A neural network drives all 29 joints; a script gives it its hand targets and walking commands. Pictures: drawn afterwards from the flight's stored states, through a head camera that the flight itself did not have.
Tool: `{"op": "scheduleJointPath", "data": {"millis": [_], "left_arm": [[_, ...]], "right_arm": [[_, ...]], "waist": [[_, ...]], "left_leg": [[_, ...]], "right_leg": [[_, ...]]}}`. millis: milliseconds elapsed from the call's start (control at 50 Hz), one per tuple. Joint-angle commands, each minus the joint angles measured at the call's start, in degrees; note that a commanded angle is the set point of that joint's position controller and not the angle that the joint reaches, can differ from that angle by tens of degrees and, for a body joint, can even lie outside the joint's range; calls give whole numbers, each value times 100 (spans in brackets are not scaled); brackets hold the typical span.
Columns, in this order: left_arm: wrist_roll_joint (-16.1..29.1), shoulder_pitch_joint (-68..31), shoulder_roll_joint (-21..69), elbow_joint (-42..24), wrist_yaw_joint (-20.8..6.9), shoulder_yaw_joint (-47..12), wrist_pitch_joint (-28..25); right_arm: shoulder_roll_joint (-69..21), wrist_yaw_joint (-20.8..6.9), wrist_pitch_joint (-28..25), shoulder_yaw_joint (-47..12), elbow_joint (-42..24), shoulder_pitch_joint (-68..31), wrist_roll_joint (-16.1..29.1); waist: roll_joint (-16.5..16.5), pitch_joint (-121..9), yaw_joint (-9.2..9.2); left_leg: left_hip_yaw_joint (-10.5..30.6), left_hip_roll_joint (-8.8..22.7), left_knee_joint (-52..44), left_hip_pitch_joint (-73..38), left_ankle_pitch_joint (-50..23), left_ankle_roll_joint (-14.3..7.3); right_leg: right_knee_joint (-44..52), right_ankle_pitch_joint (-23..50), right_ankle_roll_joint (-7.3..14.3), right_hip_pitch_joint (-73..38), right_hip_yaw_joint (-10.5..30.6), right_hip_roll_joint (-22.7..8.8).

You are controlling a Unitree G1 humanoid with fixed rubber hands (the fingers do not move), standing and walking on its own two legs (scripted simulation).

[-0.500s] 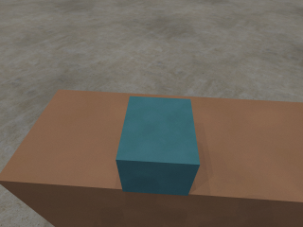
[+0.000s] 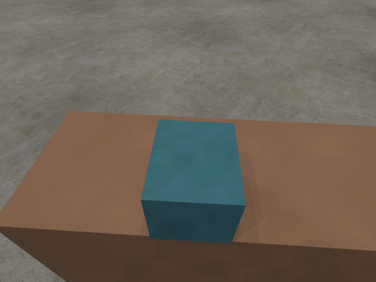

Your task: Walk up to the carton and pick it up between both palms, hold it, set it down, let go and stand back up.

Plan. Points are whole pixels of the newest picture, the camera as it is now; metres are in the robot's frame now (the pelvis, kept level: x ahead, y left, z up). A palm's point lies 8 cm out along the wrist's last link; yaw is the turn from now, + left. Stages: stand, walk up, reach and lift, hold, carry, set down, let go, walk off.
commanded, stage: stand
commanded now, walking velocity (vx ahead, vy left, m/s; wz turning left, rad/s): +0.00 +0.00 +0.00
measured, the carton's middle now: (193, 179) +0.41 -0.01 -0.04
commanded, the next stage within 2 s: none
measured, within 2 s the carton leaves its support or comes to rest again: neither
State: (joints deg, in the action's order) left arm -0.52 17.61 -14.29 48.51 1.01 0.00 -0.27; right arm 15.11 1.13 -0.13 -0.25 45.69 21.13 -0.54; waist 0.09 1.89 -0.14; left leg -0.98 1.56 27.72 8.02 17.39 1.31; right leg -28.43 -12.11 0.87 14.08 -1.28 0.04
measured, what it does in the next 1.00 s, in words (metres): stands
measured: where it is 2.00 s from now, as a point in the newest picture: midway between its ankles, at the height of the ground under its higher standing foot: outside the picture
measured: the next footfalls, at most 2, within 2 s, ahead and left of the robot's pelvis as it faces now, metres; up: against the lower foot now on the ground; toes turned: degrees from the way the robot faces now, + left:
none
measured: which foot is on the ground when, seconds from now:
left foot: down 0.00-1.00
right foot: down 0.00-1.00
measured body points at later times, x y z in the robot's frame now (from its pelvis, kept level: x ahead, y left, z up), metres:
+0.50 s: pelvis +0.01 +0.00 +0.00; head +0.01 +0.00 +0.45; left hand +0.06 +0.26 -0.13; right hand +0.05 -0.26 -0.13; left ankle -0.02 +0.13 -0.74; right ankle +0.04 -0.11 -0.74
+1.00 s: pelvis +0.01 +0.00 +0.00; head +0.01 +0.00 +0.45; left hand +0.06 +0.26 -0.14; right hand +0.04 -0.26 -0.13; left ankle -0.02 +0.13 -0.74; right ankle +0.04 -0.11 -0.74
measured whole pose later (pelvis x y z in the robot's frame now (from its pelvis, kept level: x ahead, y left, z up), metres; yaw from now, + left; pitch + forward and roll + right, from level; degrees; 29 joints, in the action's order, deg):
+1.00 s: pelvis +0.01 +0.00 +0.00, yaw -1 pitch -2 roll +0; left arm -0.3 17.3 -14.0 51.8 1.5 -0.1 -0.3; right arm 15.0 1.6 -0.2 -0.5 49.6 20.2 -0.3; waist 0.1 2.0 -0.2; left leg -1.9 2.0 25.5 6.1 17.3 1.4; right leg -26.7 -12.0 0.9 12.7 -0.5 0.6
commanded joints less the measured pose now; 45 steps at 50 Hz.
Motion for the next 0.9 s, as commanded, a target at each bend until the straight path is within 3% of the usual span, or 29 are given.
{"op": "scheduleJointPath", "data": {"millis": [0,880], "left_arm": [[3,145,-805,-298,29,184,-74],[19,185,-767,33,75,162,-72]], "right_arm": [[706,33,-81,185,-278,274,5],[722,73,-76,150,101,204,18]], "waist": [[46,224,3],[0,147,-9]], "left_leg": [[407,373,-657,578,-313,-149],[281,456,-741,343,-596,-119]], "right_leg": [[650,309,120,-191,685,-520],[677,821,127,-354,732,-543]]}}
